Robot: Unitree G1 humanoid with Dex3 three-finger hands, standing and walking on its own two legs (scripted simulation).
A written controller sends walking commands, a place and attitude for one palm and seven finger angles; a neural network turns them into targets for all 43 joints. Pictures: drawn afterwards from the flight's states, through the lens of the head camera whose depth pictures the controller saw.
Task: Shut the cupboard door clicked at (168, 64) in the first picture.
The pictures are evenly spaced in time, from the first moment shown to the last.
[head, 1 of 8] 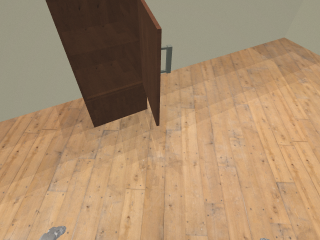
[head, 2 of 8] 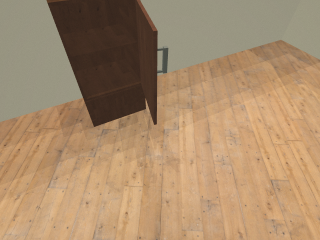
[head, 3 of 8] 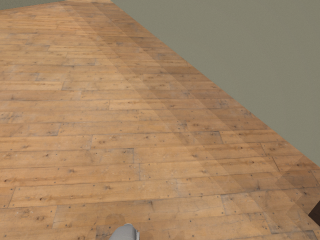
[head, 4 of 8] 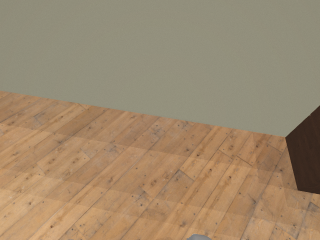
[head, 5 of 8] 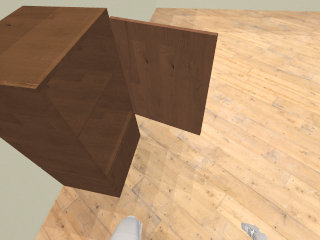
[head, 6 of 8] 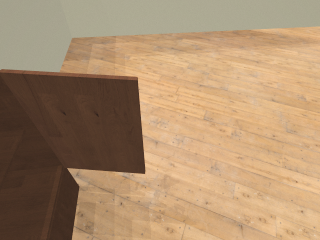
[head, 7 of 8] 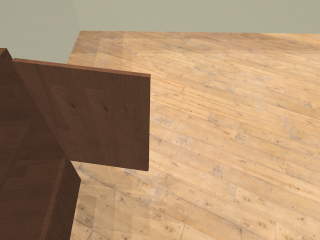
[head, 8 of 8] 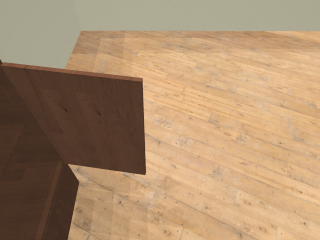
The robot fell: no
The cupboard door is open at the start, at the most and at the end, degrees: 77 77 77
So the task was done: no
